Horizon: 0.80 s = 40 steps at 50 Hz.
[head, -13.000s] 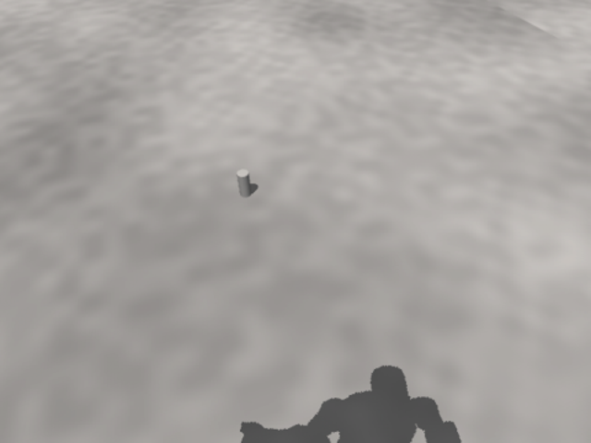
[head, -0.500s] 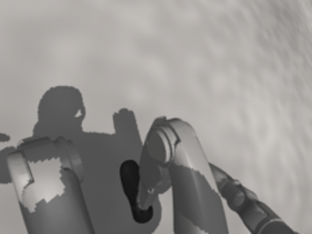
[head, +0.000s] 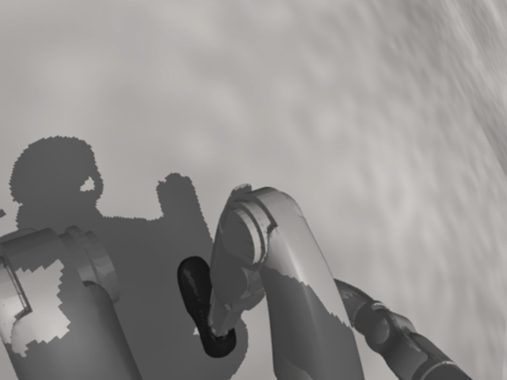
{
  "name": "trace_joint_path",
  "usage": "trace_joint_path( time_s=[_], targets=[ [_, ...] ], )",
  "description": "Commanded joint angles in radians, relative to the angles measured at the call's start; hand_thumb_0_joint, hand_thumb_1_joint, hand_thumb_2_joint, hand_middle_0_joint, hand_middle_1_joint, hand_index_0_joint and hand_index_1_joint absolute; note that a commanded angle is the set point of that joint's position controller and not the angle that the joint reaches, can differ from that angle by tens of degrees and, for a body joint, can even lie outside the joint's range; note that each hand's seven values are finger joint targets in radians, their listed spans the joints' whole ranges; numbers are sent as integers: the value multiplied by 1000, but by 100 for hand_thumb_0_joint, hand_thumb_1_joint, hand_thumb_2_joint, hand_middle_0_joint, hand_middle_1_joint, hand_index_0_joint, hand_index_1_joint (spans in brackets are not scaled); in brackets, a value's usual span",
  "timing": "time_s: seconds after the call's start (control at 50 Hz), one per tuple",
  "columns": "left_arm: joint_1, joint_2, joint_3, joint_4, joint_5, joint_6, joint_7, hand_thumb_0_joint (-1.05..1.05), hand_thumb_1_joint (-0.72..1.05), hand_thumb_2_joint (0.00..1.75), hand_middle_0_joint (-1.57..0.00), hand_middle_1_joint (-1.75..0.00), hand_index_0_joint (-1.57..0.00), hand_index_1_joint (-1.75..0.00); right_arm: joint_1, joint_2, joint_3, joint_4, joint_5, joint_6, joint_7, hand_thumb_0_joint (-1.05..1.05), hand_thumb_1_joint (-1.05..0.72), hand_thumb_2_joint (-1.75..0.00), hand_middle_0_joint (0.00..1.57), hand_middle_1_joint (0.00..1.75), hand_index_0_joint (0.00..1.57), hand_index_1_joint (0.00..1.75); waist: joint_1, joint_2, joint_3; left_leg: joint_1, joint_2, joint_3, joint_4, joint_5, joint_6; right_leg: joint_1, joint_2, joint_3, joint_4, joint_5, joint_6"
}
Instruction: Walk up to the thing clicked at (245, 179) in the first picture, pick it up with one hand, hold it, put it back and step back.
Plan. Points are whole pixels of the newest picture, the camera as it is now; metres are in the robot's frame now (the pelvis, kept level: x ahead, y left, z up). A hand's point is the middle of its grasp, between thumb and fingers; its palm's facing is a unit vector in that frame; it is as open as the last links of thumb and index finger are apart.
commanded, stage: close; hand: left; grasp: from the side
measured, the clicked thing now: out of the picture +0.43 +0.31 -0.21
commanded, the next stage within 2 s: settle in 0.64 s
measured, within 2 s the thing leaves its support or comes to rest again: leaves its support in 1.10 s
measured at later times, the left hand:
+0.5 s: hand out of the picture +0.43 +0.29 -0.18, palm faces +0.39 -0.92 -0.02, open 9.4 cm
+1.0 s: hand out of the picture +0.43 +0.30 -0.18, palm faces +0.42 -0.91 -0.01, open 7.3 cm
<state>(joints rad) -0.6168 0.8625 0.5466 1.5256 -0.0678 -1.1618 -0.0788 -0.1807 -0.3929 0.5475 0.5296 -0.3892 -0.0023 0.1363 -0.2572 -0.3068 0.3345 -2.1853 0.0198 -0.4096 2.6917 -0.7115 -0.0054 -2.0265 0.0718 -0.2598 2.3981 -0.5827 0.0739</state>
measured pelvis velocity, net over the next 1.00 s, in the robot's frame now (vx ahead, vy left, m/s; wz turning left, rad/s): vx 0.00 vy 0.00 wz -0.01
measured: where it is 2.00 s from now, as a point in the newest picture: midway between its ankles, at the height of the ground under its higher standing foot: (151, 363)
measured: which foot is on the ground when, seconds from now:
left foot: down 0.00-1.00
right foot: down 0.00-1.00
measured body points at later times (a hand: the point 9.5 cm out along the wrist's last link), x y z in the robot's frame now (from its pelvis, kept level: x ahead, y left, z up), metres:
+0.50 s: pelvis +0.00 +0.00 +0.00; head +0.23 +0.19 +0.33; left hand +0.40 +0.34 -0.17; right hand +0.18 -0.24 -0.02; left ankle +0.09 +0.12 -0.24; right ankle +0.15 -0.13 -0.24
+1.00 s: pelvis +0.00 +0.00 +0.00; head +0.24 +0.19 +0.33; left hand +0.41 +0.34 -0.18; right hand +0.17 -0.25 -0.02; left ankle +0.09 +0.12 -0.24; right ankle +0.15 -0.13 -0.24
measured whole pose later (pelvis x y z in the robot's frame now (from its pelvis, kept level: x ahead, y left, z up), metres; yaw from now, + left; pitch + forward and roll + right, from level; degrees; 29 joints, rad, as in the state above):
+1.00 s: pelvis +0.00 +0.00 +0.00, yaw -1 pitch +10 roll -18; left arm -0.67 0.89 0.55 1.50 -0.06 -1.12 0.02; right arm -0.19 -0.39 0.55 0.53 -0.39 0.05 0.14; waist -0.26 -0.30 0.35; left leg -2.19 0.03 -0.41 2.68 -0.72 -0.01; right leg -2.04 0.07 -0.26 2.39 -0.58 0.08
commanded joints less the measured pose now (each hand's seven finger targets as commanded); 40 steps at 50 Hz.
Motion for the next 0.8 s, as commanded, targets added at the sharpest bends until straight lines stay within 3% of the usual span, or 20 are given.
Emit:
trace_joint_path(
  time_s=[0.0, 0.02, 0.08, 0.18, 0.32, 0.4, 0.46, 0.54, 0.68, 0.72, 0.78],
  targets=[
    [-126, 194, 29, -121, -10, -86, 45, 0, -15, 25, -18, -17, -15, -18, -5, -369, -126, -14, -13, 21, -22, 0, -89, -90, 20, 30, 20, 30, -92, 601, -516, 372, 64, 98, -374, 121, -35, 234, 28, -119, -131, 132, -68],
    [-120, 197, 33, -133, -12, -86, 50, 0, -9, 29, -24, -23, -22, -24, -7, -367, -126, -15, -13, 21, -22, 0, -89, -90, 20, 30, 20, 30, -86, 600, -526, 381, 66, 102, -370, 131, -33, 239, 30, -114, -136, 142, -68],
    [-162, 172, 6, -142, -8, -91, 61, 0, 3, 39, -33, -33, -31, -33, 0, -373, -126, -2, -16, 23, -21, 0, -89, -90, 20, 30, 20, 30, -125, 602, -532, 401, 71, 84, -367, 152, -36, 233, 29, -125, -127, 163, -64],
    [-224, 169, -43, -144, 6, -88, 64, 0, 14, 48, -42, -42, -41, -42, 6, -368, -125, 20, -15, 23, -20, 0, -88, -90, 20, 30, 20, 30, -157, 576, -523, 373, 69, 89, -352, 109, -24, 225, 32, -121, -144, 144, -61],
    [-209, 198, -21, -96, 7, -72, 86, 0, 30, 62, -54, -55, -53, -55, -2, -366, -118, 7, -11, 35, -17, 0, -87, -89, 20, 30, 20, 30, -129, 561, -505, 341, 67, 85, -369, 62, -25, 216, 34, -127, -151, 100, -66],
    [-192, 208, -12, -88, 11, -67, 97, 0, 41, 71, -65, -65, -63, -65, -10, -359, -113, -4, -11, 43, -18, 0, -87, -89, 20, 30, 20, 30, -115, 567, -517, 346, 68, 89, -367, 94, -26, 233, 38, -123, -150, 126, -67],
    [-188, 216, -1, -98, 8, -63, 97, 0, 48, 80, -74, -75, -73, -75, -9, -357, -112, -5, -12, 46, -21, 0, -86, -89, 20, 30, 20, 30, -116, 565, -536, 351, 69, 100, -352, 124, -23, 253, 41, -117, -155, 152, -65],
    [-237, 217, -4, -105, 3, -61, 106, 0, 58, 89, -84, -86, -83, -86, -7, -360, -112, -4, -8, 46, -24, 0, -87, -89, 20, 30, 20, 30, -139, 552, -505, 321, 70, 95, -355, 84, -16, 231, 39, -121, -165, 126, -65],
    [-261, 211, -12, -105, 16, -61, 109, 0, 54, 108, -104, -109, -103, -109, 0, -362, -114, -4, -13, 55, -23, 0, -87, -89, 20, 30, 20, 30, -152, 564, -518, 347, 74, 86, -362, 79, -20, 230, 38, -123, -162, 119, -64],
    [-265, 232, -7, -111, 15, -61, 109, 0, 55, 113, -109, -115, -108, -115, 1, -361, -111, -3, -13, 54, -22, 0, -87, -89, 20, 30, 20, 30, -144, 567, -527, 334, 73, 96, -353, 76, -16, 239, 40, -116, -166, 118, -65],
    [-262, 212, -15, -118, 12, -58, 107, 0, 54, 117, -111, -119, -109, -121, 0, -359, -110, -8, -12, 55, -22, 0, -90, -90, 20, 30, 20, 30, -142, 566, -536, 348, 73, 94, -353, 109, -19, 244, 39, -119, -160, 141, -67]
  ],
)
